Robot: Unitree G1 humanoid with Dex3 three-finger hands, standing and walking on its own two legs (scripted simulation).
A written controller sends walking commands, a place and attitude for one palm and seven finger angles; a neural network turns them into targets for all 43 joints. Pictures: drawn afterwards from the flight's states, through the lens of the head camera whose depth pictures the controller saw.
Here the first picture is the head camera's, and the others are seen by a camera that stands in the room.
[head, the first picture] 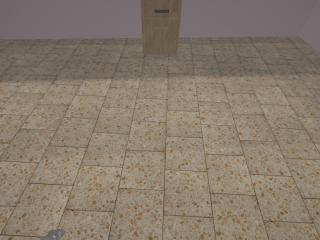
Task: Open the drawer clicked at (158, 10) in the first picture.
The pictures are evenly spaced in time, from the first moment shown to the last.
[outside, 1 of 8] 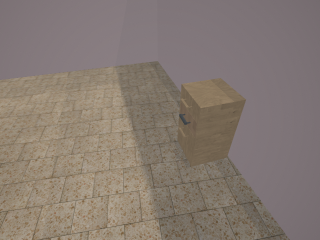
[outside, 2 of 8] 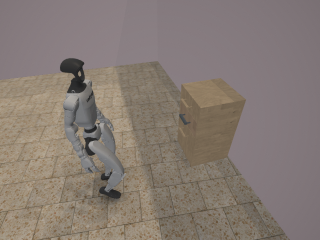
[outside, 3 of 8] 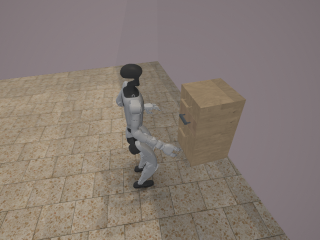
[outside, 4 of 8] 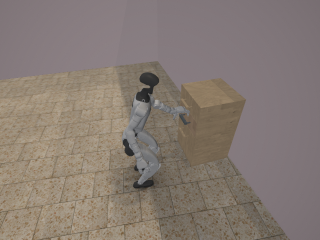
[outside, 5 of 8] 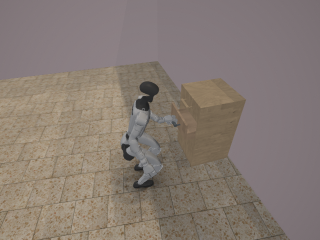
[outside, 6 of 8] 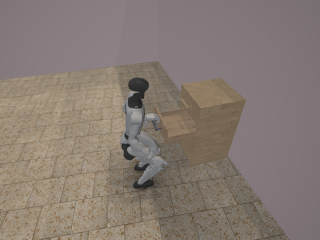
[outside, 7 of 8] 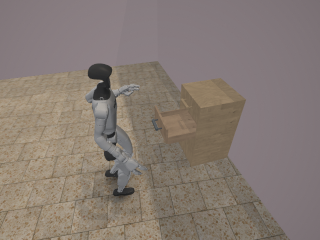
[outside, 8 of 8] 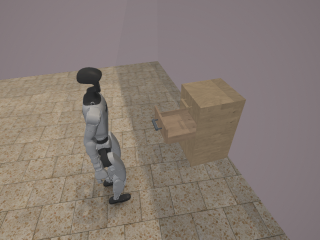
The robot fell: no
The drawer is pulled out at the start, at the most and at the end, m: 0.00 0.30 0.30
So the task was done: yes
